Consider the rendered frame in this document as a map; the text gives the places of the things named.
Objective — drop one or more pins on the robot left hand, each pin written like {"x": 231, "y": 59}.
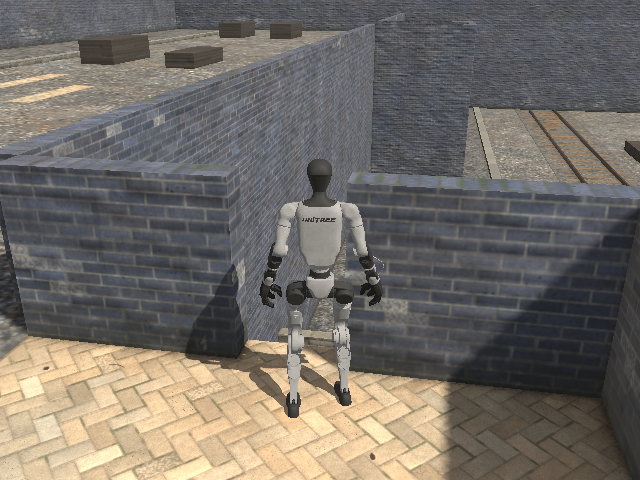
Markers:
{"x": 265, "y": 293}

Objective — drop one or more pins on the right robot upper arm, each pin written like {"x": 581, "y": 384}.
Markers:
{"x": 351, "y": 212}

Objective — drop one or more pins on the left robot upper arm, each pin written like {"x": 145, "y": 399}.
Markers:
{"x": 287, "y": 212}

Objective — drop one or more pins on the robot head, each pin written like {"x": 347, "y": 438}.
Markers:
{"x": 319, "y": 172}

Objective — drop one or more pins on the right robot forearm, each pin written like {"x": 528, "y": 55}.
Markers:
{"x": 369, "y": 268}

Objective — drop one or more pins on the left robot forearm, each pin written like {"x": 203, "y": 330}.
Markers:
{"x": 272, "y": 268}

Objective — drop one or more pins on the robot left foot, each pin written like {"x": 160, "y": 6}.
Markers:
{"x": 293, "y": 409}

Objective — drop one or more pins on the robot right hand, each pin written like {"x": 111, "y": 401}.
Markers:
{"x": 375, "y": 289}

